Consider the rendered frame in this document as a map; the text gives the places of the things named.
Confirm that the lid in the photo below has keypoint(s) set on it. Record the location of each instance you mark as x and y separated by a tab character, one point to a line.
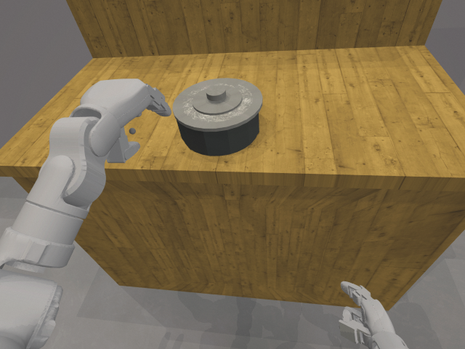
242	103

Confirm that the robot right forearm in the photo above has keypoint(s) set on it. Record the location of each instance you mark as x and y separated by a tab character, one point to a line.
387	340

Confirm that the knob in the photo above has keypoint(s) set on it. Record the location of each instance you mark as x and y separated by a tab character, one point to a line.
216	93

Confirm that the robot left forearm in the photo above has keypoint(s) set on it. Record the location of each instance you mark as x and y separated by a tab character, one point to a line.
71	178

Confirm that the table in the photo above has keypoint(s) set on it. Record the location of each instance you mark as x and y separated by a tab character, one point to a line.
357	173

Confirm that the left robot hand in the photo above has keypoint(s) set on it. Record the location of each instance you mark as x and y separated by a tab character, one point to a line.
125	99

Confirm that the right robot hand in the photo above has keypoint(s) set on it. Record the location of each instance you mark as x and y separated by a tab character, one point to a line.
357	326

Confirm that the left robot upper arm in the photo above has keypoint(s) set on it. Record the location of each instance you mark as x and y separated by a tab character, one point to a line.
28	309

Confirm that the pot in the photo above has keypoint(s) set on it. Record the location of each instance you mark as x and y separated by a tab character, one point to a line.
223	142

